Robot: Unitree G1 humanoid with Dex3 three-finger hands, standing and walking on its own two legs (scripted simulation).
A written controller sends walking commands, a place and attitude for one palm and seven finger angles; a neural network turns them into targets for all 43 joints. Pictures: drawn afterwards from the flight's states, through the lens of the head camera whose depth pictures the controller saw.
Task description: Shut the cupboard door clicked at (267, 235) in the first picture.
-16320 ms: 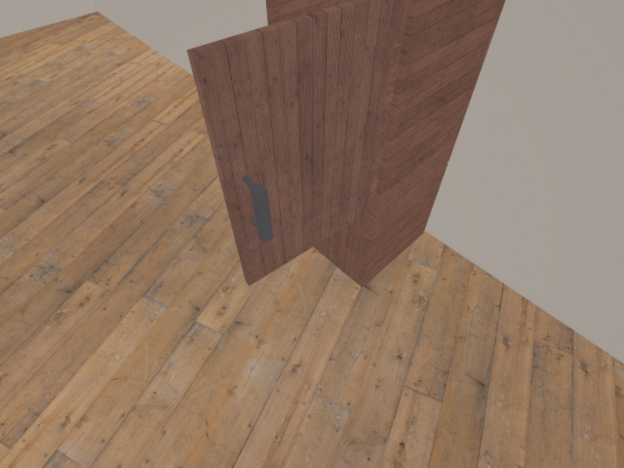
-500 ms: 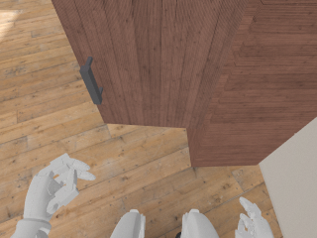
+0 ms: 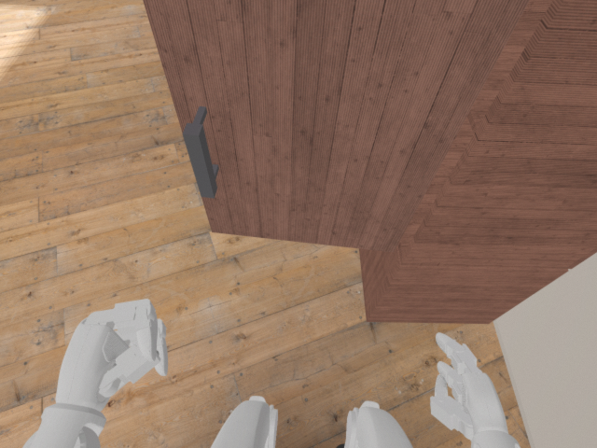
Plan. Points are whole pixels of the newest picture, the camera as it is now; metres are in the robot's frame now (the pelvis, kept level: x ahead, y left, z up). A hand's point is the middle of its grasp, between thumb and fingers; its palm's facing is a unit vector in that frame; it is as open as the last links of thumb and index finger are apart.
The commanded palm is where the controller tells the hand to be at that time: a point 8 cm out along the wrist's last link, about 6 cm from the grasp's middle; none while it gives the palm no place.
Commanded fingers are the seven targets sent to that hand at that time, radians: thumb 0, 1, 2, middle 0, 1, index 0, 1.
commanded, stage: raise the hand and make a fist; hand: left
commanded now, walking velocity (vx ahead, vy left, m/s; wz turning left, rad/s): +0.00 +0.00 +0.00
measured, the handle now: (205, 154) +0.52 +0.20 +0.05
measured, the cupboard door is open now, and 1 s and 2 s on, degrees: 84 84 84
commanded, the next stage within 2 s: bring the fist close to the handle in 0.54 s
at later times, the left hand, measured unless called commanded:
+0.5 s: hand (164, 345) +0.23 +0.18 +0.04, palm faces -0.03 -1.00 -0.03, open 3.1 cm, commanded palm +0.20 +0.23 +0.05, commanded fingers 0.00 0.90 0.90 -1.30 -1.50 -1.30 -1.50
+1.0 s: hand (186, 297) +0.28 +0.17 +0.05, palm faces -0.05 -1.00 -0.03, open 3.1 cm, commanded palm +0.27 +0.22 +0.05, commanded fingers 0.00 0.90 0.90 -1.30 -1.50 -1.30 -1.50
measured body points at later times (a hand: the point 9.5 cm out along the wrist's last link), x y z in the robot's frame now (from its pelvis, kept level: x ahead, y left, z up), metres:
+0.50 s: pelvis +0.00 -0.01 +0.00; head +0.08 +0.00 +0.44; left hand +0.22 +0.23 +0.05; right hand +0.19 -0.25 -0.07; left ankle +0.01 +0.08 -0.63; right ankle +0.04 -0.12 -0.63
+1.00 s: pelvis +0.00 -0.02 +0.00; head +0.09 -0.01 +0.44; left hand +0.28 +0.22 +0.05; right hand +0.18 -0.26 -0.08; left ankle +0.01 +0.08 -0.63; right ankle +0.04 -0.12 -0.63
